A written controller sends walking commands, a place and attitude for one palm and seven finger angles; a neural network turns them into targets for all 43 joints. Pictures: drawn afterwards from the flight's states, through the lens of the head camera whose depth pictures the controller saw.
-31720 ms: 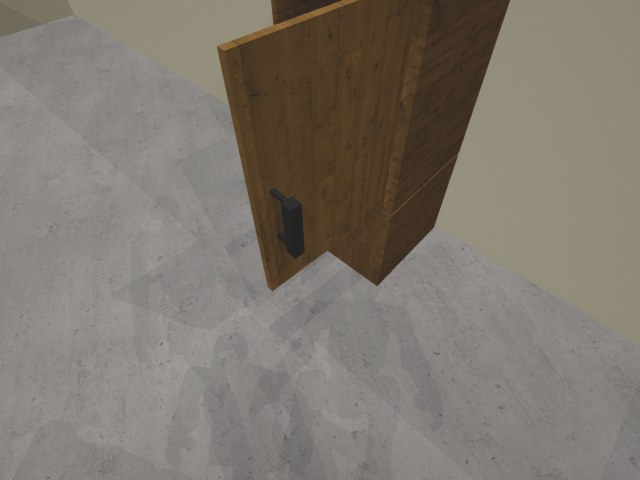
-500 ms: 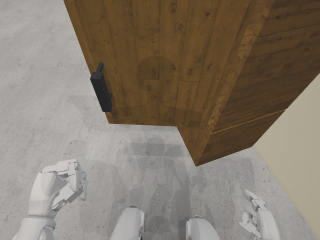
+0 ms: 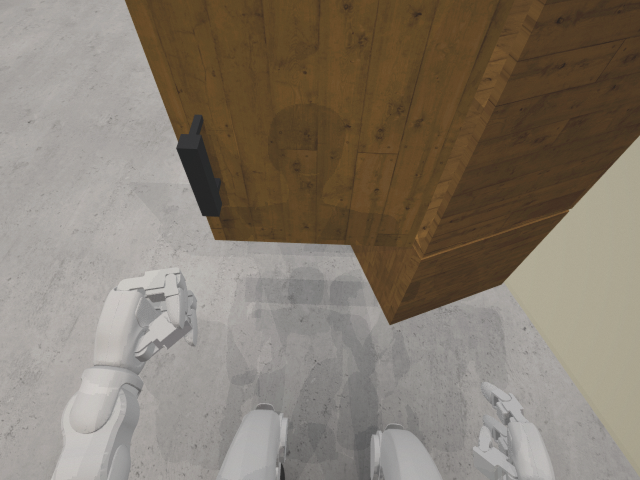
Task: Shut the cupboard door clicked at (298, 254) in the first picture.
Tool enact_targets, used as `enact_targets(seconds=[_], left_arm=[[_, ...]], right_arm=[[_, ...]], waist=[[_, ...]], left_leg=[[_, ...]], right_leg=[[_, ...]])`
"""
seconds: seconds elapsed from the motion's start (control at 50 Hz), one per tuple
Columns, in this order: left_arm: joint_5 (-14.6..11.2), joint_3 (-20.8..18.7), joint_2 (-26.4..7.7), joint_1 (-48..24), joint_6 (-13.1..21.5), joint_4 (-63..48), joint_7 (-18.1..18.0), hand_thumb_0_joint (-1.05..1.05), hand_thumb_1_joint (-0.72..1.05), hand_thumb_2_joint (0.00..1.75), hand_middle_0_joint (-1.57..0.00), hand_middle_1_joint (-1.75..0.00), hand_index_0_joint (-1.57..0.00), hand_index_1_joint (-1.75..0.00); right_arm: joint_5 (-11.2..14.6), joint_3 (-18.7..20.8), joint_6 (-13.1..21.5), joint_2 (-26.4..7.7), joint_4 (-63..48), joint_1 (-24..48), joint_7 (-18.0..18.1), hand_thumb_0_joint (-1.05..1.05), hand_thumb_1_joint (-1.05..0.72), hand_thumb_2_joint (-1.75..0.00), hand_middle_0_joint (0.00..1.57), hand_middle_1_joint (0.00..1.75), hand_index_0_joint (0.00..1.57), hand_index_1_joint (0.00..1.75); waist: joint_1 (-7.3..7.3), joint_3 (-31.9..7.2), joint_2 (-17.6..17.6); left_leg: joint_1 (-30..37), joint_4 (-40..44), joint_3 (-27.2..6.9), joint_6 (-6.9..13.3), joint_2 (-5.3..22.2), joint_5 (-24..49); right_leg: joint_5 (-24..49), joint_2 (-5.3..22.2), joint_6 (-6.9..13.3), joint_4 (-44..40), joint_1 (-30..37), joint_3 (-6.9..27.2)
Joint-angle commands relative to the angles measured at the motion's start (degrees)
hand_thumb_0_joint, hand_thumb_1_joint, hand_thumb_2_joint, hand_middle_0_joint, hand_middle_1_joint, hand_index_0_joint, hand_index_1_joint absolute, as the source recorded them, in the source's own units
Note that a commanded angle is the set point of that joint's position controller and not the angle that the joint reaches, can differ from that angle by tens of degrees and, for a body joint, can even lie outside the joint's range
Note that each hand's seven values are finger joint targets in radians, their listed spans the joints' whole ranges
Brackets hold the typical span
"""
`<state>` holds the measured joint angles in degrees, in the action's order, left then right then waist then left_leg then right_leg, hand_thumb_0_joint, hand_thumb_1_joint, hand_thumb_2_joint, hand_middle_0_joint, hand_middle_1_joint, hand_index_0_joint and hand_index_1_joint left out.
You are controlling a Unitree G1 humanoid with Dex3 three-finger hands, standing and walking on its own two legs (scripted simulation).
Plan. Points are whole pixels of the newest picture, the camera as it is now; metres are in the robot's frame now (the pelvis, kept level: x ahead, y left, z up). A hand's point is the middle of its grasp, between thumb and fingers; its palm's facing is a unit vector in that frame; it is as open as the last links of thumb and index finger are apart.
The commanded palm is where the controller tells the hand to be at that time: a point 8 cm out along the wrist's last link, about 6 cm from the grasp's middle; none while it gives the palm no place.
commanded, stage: bring the fist close to the handle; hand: left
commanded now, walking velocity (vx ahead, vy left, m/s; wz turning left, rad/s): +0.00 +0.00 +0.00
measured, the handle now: (205, 167) +0.53 +0.21 +0.03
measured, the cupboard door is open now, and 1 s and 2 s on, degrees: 68 68 57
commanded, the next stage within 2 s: push the door shut along its arc in 1.04 s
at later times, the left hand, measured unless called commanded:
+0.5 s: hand (216, 253) +0.38 +0.16 +0.04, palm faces +0.00 -1.00 -0.02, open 3.1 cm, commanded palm +0.37 +0.21 +0.04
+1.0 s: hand (224, 229) +0.42 +0.16 +0.03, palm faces +0.03 -1.00 -0.02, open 3.1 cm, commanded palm +0.40 +0.21 +0.03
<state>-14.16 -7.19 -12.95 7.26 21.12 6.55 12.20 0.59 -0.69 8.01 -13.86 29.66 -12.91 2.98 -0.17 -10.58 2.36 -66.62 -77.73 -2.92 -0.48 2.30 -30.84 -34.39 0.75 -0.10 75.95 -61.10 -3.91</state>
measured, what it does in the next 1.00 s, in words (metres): stands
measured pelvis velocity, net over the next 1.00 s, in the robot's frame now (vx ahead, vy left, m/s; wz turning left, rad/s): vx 0.01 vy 0.00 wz -0.02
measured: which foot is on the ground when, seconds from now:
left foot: down 0.00-1.00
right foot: down 0.00-1.00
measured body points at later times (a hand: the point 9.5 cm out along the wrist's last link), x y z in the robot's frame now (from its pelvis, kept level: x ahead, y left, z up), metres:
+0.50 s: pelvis +0.00 +0.00 +0.00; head +0.10 +0.01 +0.44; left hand +0.37 +0.21 +0.04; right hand +0.14 -0.25 -0.11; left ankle +0.06 +0.12 -0.61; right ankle +0.02 -0.13 -0.61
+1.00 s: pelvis +0.01 +0.00 +0.00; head +0.13 +0.00 +0.44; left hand +0.41 +0.21 +0.04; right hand +0.08 -0.26 -0.12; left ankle +0.06 +0.12 -0.61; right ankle +0.02 -0.13 -0.61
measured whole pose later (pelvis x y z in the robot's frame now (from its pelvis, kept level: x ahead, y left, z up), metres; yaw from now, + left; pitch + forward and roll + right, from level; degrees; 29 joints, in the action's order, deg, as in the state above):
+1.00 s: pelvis +0.01 +0.00 +0.00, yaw -1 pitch +24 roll -2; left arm -9.0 -14.9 -14.1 -26.1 30.1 44.3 8.4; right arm -0.4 0.9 0.8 -14.2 36.5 -16.7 0.9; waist -3.8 -10.0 1.8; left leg -69.4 -75.3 -0.6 -0.3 2.6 -29.9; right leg -33.3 0.5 -0.4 75.0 -65.5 -1.6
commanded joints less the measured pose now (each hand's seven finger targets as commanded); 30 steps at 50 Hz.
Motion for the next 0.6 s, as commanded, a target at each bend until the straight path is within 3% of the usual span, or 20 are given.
enact_targets(seconds=[0.0, 0.12, 0.24, 0.28, 0.3, 0.32, 0.5, 0.52, 0.54, 0.58], left_arm=[[0.4, -3.1, -5.8, -10.3, 3.6, -8.7, -1.9, 0.00, 0.90, 0.90, -1.30, -1.50, -1.30, -1.50], [1.8, -3.1, -5.8, -18.5, 5.7, -2.8, -3.5, 0.00, 0.90, 0.90, -1.30, -1.50, -1.30, -1.50], [2.3, -3.9, -6.3, -25.2, 7.3, 2.7, -3.7, 0.00, 0.90, 0.90, -1.30, -1.50, -1.30, -1.50], [2.6, -4.3, -6.6, -27.3, 7.6, 5.0, -3.8, 0.00, 0.90, 0.90, -1.30, -1.50, -1.30, -1.50], [2.8, -3.2, -5.8, -30.5, 7.8, 6.1, -3.8, 0.00, 0.90, 0.90, -1.30, -1.50, -1.30, -1.50], [2.9, -4.1, -6.5, -31.5, 8.1, 6.9, -3.9, 0.00, 0.90, 0.90, -1.30, -1.50, -1.30, -1.50], [4.3, -6.6, -9.1, -46.1, 9.5, 19.6, -4.7, 0.00, 0.90, 0.90, -1.30, -1.50, -1.30, -1.50], [4.4, -6.9, -9.5, -48.9, 9.8, 20.6, -4.8, 0.00, 0.90, 0.90, -1.30, -1.50, -1.30, -1.50], [4.6, -7.8, -10.3, -49.1, 10.0, 22.0, -4.7, 0.00, 0.90, 0.90, -1.30, -1.50, -1.30, -1.50], [4.9, -8.0, -10.6, -51.4, 10.6, 23.3, -4.6, 0.00, 0.90, 0.90, -1.30, -1.50, -1.30, -1.50]], right_arm=[[-0.2, 3.3, 2.2, -7.9, -7.2, 0.4, -0.1, 0.00, -0.90, -0.90, 0.20, 0.30, 0.20, 0.30], [-0.5, 3.5, 1.2, -8.2, -5.7, -0.4, -0.5, 0.00, -0.90, -0.90, 0.20, 0.30, 0.20, 0.30], [-0.6, 3.7, -0.1, -8.3, -4.1, -0.9, -0.8, 0.00, -0.90, -0.90, 0.20, 0.30, 0.20, 0.30], [-0.7, 3.8, -0.4, -8.5, -3.7, -1.2, -0.7, 0.00, -0.90, -0.90, 0.20, 0.30, 0.20, 0.30], [-0.7, 3.8, -0.6, -8.4, -3.2, -1.4, -0.7, 0.00, -0.90, -0.90, 0.20, 0.30, 0.20, 0.30], [-0.7, 3.9, -0.7, -8.5, -2.9, -1.7, -0.8, 0.00, -0.90, -0.90, 0.20, 0.30, 0.20, 0.30], [-0.9, 3.9, -2.2, -8.7, -0.3, -3.4, -0.7, 0.00, -0.90, -0.90, 0.20, 0.30, 0.20, 0.30], [-1.0, 3.9, -2.3, -8.8, 0.2, -3.8, -0.7, 0.00, -0.90, -0.90, 0.20, 0.30, 0.20, 0.30], [-1.0, 4.0, -2.5, -8.8, 0.2, -4.1, -0.7, 0.00, -0.90, -0.90, 0.20, 0.30, 0.20, 0.30], [-1.2, 4.1, -2.6, -8.8, 0.6, -4.8, -0.9, 0.00, -0.90, -0.90, 0.20, 0.30, 0.20, 0.30]], waist=[[-0.85, -16.0, 1.1], [-1.55, -16.6, -0.8], [-1.61, -18.2, 0.4], [-1.94, -18.8, -0.1], [-2.90, -18.1, -0.6], [-2.47, -18.7, 0.0], [-4.26, -20.3, -0.9], [-4.66, -20.7, -0.8], [-4.02, -21.6, -0.8], [-4.08, -24.3, 1.3]], left_leg=[[16.5, 13.1, -0.2, 1.6, -1.7, 9.2], [16.7, 13.2, -0.2, 1.5, -1.7, 9.1], [17.6, 13.0, 0.4, 1.4, -1.7, 10.8], [17.8, 12.7, 0.4, 1.4, -1.5, 11.4], [17.7, 12.6, 0.4, 1.5, -1.5, 11.2], [17.8, 12.6, 0.4, 1.3, -1.5, 11.2], [15.7, 11.1, 0.7, 1.5, -1.5, 11.1], [15.7, 10.9, 0.7, 1.6, -1.5, 11.0], [15.5, 10.8, 0.8, 1.5, -1.5, 11.0], [17.1, 10.3, 0.7, 1.4, -1.4, 13.2]], right_leg=[[10.6, -2.1, 1.9, -12.0, 6.7, 0.8], [10.9, -1.9, 1.9, -12.1, 6.4, 0.9], [12.8, -1.7, 1.9, -12.1, 6.7, 1.4], [13.5, -1.7, 1.8, -11.8, 6.1, 1.4], [13.6, -1.7, 1.7, -11.9, 5.8, 1.4], [13.5, -1.7, 1.8, -11.8, 5.7, 1.4], [14.2, -1.6, 1.4, -11.5, 4.9, 2.3], [14.2, -1.6, 1.3, -11.5, 4.7, 2.3], [14.1, -1.6, 1.4, -11.4, 5.2, 2.5], [16.1, -1.6, 1.5, -10.5, 4.7, 2.4]])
